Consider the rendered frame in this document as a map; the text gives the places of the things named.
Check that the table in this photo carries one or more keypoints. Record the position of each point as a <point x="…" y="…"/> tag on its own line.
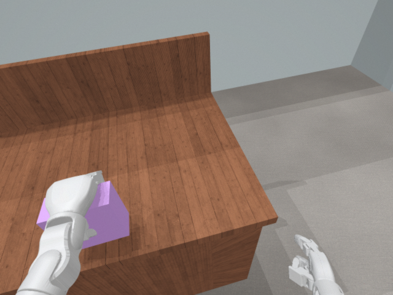
<point x="145" y="116"/>

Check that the left robot hand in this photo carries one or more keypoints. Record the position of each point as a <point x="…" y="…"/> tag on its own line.
<point x="74" y="194"/>

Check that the robot left forearm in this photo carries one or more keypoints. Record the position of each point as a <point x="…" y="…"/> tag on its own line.
<point x="57" y="265"/>

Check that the robot right forearm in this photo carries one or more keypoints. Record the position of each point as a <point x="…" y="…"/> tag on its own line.
<point x="326" y="287"/>

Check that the sponge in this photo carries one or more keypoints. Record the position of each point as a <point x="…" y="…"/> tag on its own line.
<point x="107" y="215"/>

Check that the right robot hand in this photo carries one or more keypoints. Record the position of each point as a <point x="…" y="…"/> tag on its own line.
<point x="305" y="272"/>

